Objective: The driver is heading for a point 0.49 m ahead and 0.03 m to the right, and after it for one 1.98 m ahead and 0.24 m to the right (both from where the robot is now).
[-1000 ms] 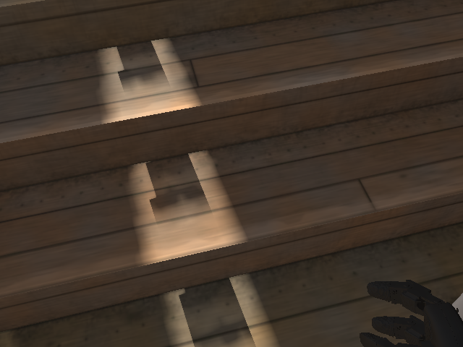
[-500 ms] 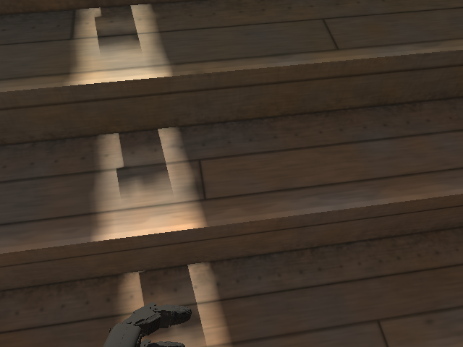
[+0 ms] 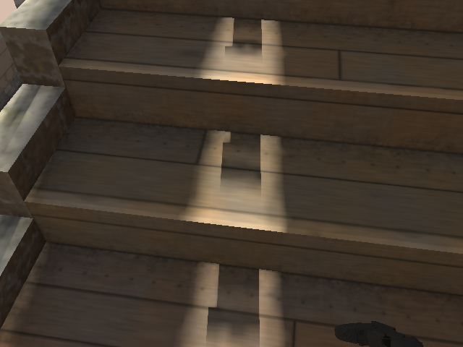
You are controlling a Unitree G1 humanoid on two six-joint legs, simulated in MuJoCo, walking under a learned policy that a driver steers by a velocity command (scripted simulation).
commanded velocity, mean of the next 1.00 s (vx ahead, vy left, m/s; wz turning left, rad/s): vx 0.18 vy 0.00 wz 0.07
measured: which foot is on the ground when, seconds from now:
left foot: down 0.00-0.44, up 0.46-1.00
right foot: up 0.00-0.38, down 0.40-1.00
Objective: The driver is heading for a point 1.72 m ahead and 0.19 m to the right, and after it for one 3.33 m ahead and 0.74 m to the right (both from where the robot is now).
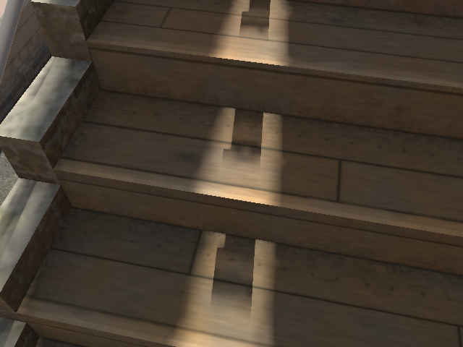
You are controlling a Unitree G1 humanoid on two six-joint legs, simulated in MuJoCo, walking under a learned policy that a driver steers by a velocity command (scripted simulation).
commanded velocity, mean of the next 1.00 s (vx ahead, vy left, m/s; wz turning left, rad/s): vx -0.01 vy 0.00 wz -0.37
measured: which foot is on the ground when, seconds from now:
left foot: up 0.00-0.14, down 0.16-1.00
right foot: down 0.00-0.18, up 0.20-0.64, down 0.66-1.00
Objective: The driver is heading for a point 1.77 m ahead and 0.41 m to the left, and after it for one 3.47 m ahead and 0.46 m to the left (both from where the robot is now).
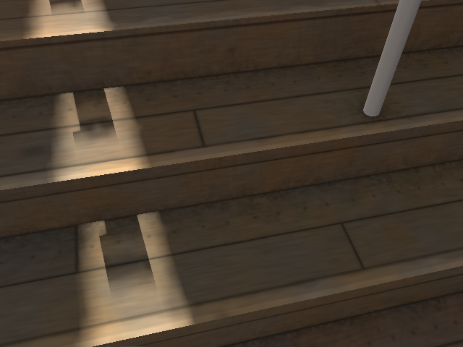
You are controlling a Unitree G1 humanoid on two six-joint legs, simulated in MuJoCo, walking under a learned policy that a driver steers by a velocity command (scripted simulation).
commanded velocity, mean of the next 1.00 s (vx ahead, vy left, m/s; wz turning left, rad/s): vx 0.00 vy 0.00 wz -0.01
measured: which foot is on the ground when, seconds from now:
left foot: down 0.00-1.00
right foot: down 0.00-1.00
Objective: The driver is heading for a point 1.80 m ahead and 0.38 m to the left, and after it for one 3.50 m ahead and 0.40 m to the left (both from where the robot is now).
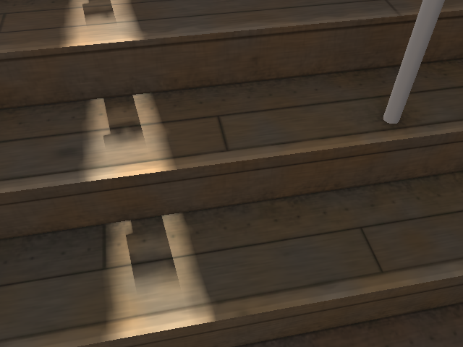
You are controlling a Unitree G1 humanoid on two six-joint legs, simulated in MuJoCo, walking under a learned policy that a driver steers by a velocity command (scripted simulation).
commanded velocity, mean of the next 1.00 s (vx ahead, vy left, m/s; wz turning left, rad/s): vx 0.23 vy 0.00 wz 0.00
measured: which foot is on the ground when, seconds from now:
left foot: down 0.00-0.60, up 0.62-0.94, down 0.96-1.00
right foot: down 0.00-0.98, up 1.00-1.00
